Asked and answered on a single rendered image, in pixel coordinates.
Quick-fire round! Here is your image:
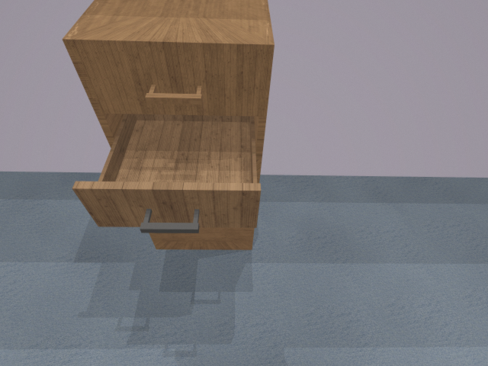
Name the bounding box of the cabinet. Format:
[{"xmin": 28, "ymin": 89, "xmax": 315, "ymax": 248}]
[{"xmin": 63, "ymin": 0, "xmax": 275, "ymax": 250}]

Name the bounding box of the handle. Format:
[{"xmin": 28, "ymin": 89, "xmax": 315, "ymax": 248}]
[
  {"xmin": 145, "ymin": 93, "xmax": 202, "ymax": 104},
  {"xmin": 140, "ymin": 209, "xmax": 200, "ymax": 233}
]

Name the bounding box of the drawer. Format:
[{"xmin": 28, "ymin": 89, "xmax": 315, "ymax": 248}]
[{"xmin": 72, "ymin": 114, "xmax": 261, "ymax": 228}]

